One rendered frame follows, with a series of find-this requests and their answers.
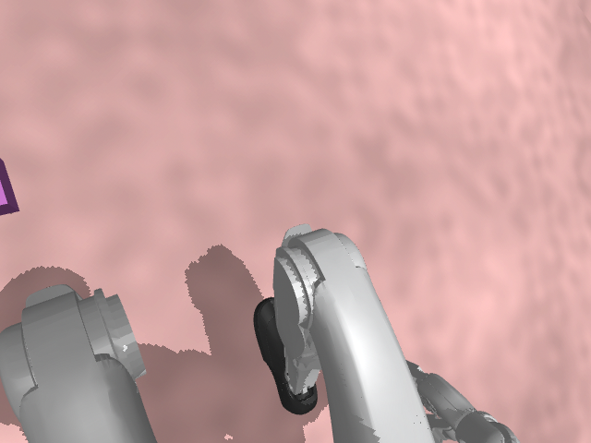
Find right robot arm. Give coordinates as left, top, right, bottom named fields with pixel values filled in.
left=455, top=411, right=521, bottom=443

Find carton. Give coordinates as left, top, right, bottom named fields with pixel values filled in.
left=0, top=158, right=19, bottom=215

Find right robot foot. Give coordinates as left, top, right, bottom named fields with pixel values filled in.
left=254, top=297, right=318, bottom=414

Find right robot hand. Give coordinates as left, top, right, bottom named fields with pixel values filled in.
left=406, top=360, right=476, bottom=443

